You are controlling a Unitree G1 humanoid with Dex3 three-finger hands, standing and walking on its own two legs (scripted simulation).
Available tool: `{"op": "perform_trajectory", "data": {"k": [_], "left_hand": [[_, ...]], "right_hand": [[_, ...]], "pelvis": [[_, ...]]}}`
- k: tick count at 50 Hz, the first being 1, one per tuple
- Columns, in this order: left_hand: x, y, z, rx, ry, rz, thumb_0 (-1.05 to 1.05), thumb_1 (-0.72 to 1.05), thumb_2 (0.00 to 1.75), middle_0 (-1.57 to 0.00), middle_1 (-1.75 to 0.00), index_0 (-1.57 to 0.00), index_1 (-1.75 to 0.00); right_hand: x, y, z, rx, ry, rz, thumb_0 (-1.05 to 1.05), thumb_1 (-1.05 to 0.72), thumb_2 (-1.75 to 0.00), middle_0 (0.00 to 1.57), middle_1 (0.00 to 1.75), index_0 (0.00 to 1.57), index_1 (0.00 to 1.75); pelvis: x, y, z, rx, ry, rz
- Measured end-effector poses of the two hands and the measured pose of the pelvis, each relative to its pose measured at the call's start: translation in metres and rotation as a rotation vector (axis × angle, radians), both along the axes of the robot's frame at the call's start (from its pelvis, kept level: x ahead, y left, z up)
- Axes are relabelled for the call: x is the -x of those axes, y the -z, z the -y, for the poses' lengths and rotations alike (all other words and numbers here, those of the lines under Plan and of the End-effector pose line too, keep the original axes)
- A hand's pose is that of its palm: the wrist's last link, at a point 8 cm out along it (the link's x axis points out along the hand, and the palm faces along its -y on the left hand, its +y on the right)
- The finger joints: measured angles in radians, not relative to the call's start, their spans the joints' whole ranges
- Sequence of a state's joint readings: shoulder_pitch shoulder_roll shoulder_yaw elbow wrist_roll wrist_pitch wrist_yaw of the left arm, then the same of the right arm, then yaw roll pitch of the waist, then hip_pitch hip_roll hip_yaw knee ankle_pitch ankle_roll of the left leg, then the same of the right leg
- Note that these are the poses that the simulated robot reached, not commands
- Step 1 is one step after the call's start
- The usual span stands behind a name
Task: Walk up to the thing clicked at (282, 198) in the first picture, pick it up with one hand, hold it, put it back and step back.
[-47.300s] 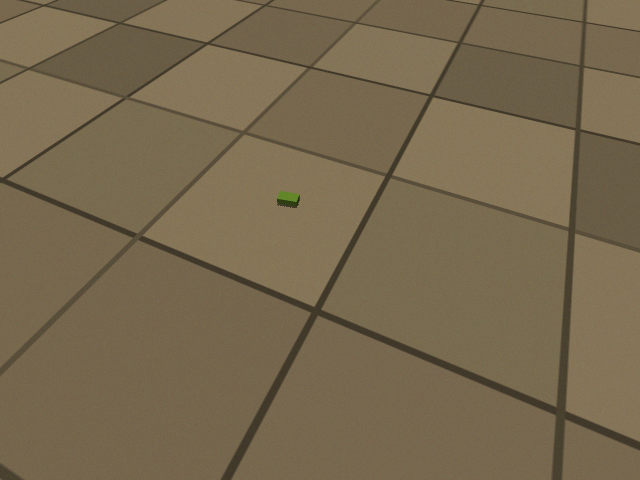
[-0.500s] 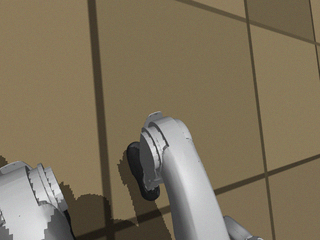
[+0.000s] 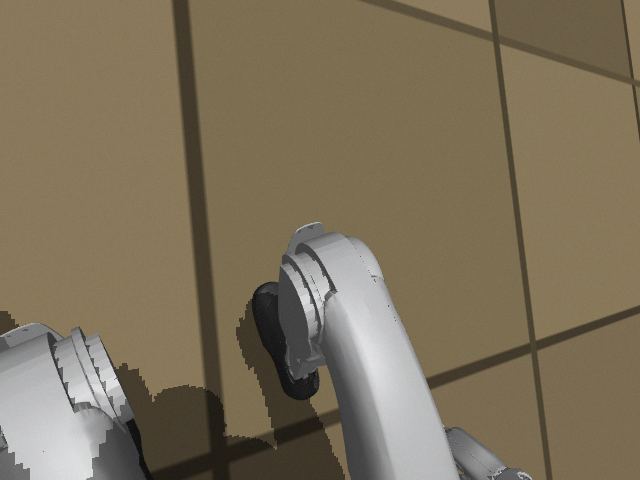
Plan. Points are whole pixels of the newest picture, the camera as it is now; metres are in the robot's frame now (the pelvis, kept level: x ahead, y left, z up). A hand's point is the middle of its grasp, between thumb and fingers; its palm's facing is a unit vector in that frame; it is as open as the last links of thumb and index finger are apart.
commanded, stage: settle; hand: left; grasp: from above
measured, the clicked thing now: out of the picture +0.49 +0.27 -0.30
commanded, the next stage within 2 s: lift in 0.86 s
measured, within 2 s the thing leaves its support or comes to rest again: leaves its support in 0.28 s
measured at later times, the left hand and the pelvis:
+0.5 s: hand out of the picture +0.48 +0.31 -0.21, palm faces -0.39 -0.08 -0.92, open 8.1 cm; pelvis +0.01 +0.00 +0.01, yaw +1 degrees
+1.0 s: hand out of the picture +0.47 +0.29 -0.13, palm faces -0.44 -0.04 -0.90, open 8.0 cm; pelvis +0.00 -0.01 +0.02, yaw +6 degrees
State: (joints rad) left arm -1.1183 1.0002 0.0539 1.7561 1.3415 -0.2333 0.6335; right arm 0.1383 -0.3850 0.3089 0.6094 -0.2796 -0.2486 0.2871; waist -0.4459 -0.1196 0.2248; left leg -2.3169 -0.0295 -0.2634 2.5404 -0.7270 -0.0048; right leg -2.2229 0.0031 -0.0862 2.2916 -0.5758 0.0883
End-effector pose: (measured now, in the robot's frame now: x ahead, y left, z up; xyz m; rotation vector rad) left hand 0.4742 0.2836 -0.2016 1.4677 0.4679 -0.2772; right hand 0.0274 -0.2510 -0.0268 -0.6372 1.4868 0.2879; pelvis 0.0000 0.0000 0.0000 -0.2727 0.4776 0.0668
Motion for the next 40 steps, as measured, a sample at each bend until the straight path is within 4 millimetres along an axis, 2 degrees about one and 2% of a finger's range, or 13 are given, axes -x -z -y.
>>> {"op": "perform_trajectory", "data": {"k": [10,16,22,28,35,40], "left_hand": [[-0.003,-0.002,-0.002,0.006,-0.009,0.001,0.0,0.34,0.12,-0.91,-0.23,-0.9,-0.19],[-0.005,-0.012,-0.011,-0.004,-0.018,0.029,0.0,0.35,0.09,-0.94,-0.18,-0.92,-0.14],[-0.006,-0.038,-0.023,-0.017,-0.03,0.068,0.0,0.35,0.05,-0.97,-0.14,-0.95,-0.1],[-0.003,-0.071,-0.028,-0.038,-0.026,0.064,-0.01,0.36,0.0,-0.99,-0.1,-0.97,-0.06],[0.007,-0.098,-0.018,-0.037,0.008,0.004,-0.01,0.36,0.0,-1.01,-0.06,-0.99,-0.02],[0.009,-0.11,-0.009,-0.024,0.034,-0.008,-0.01,0.36,0.0,-1.02,-0.03,-1.0,0.0]], "right_hand": [[0.004,-0.001,0.001,0.016,0.025,0.001,0.0,-0.92,-0.9,0.2,0.3,0.2,0.3],[0.006,-0.003,0.006,0.03,0.051,-0.012,0.0,-0.92,-0.91,0.2,0.3,0.2,0.3],[-0.002,-0.001,0.012,0.032,0.087,0.005,0.0,-0.92,-0.91,0.2,0.3,0.2,0.3],[-0.022,0.006,0.019,0.018,0.12,0.06,0.0,-0.91,-0.9,0.2,0.3,0.2,0.3],[-0.046,0.017,0.022,-0.004,0.141,0.133,0.0,-0.92,-0.91,0.2,0.3,0.2,0.3],[-0.054,0.023,0.023,-0.01,0.145,0.159,0.0,-0.92,-0.91,0.2,0.3,0.2,0.3]], "pelvis": [[0.0,0.0,0.0,0.0,0.001,-0.003],[-0.001,-0.001,0.0,-0.002,-0.001,-0.021],[-0.005,-0.005,0.0,-0.008,-0.006,-0.055],[-0.008,-0.01,0.0,-0.022,-0.019,-0.089],[-0.006,-0.016,0.002,-0.05,-0.036,-0.105],[-0.003,-0.02,0.006,-0.069,-0.047,-0.103]]}}
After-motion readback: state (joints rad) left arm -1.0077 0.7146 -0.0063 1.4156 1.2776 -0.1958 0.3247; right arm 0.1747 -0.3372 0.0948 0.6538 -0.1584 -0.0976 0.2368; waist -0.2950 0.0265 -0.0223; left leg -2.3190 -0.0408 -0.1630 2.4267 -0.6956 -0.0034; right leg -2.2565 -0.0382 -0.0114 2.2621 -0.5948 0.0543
